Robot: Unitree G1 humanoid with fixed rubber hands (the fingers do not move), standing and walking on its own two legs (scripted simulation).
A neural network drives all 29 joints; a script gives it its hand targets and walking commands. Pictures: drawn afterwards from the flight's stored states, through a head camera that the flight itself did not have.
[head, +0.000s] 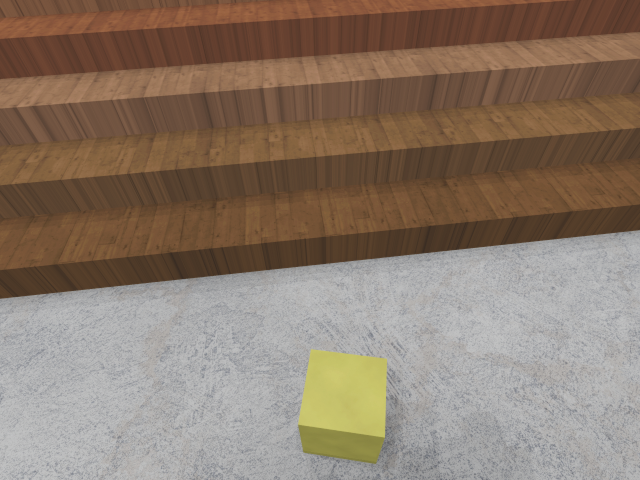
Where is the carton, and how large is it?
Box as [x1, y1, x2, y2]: [298, 349, 386, 463]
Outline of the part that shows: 311,349 298,422 303,452 375,463 384,438 386,359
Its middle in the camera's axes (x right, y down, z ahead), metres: +0.07 +0.47 +1.08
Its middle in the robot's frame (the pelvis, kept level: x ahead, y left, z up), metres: +0.45 -0.03 -0.64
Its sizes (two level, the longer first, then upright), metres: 0.210 0.200 0.250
